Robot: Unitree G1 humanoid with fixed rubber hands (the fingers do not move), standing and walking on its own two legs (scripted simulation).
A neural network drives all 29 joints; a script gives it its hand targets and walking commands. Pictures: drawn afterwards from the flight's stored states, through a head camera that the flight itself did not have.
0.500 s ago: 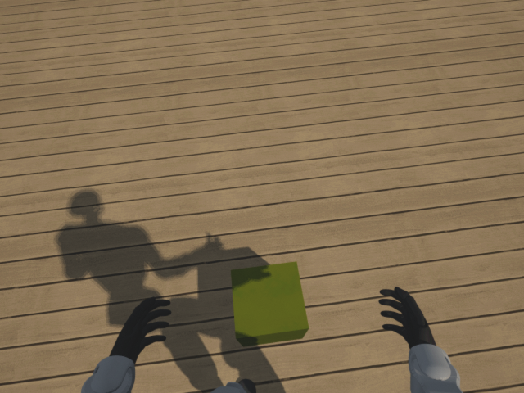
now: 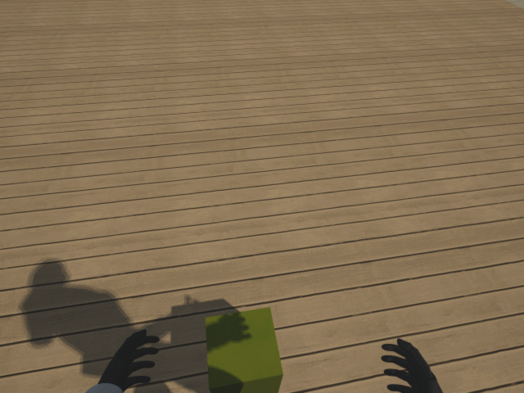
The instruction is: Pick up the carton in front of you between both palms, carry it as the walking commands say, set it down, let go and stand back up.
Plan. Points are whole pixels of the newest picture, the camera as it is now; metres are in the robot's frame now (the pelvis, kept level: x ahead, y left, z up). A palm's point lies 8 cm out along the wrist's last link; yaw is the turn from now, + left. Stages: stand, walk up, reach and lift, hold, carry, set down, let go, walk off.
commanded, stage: let go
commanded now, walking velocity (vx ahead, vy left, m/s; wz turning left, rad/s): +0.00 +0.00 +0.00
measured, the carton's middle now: (243, 356) +0.36 +0.07 -0.65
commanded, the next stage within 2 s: stand in 0.12 s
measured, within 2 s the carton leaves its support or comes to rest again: neither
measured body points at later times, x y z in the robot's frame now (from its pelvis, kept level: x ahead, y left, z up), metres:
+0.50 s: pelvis +0.01 +0.03 +0.00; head +0.01 +0.06 +0.45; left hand +0.15 +0.32 -0.11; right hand +0.14 -0.27 -0.08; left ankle +0.01 +0.14 -0.74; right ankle -0.05 -0.10 -0.74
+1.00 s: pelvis +0.00 +0.04 +0.00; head +0.00 +0.05 +0.45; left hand +0.13 +0.33 -0.11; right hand +0.11 -0.27 -0.10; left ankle +0.01 +0.14 -0.74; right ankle -0.05 -0.10 -0.74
